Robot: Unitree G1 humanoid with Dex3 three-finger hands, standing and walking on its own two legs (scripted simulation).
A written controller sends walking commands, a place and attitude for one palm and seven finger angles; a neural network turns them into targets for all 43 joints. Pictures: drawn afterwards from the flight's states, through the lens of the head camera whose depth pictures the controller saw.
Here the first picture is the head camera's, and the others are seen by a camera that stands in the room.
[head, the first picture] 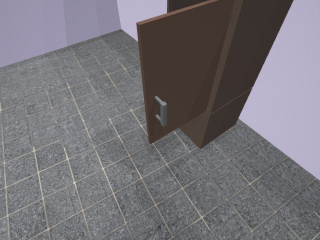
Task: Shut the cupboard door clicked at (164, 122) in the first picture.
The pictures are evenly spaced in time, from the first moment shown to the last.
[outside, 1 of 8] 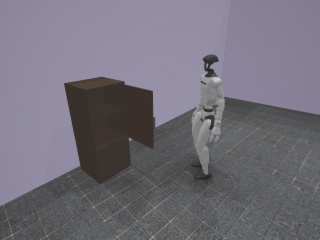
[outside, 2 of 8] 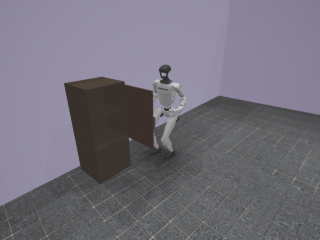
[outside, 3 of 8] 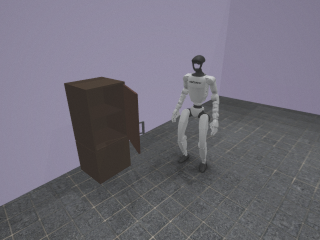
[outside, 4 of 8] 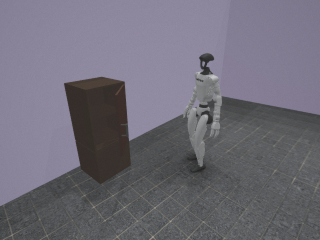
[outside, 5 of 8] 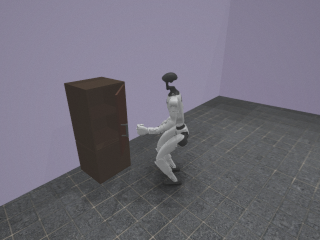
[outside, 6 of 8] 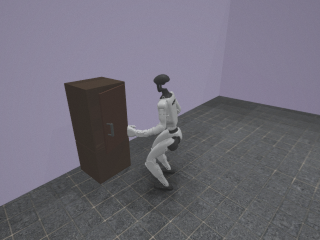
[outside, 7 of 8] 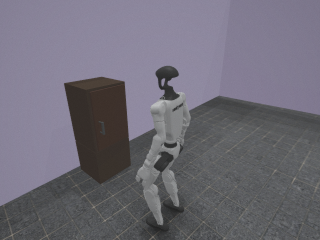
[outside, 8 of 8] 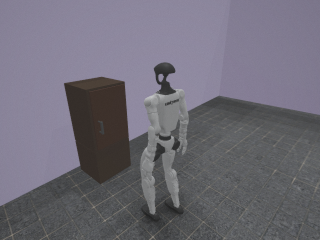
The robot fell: no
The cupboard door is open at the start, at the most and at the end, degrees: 89 89 0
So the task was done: yes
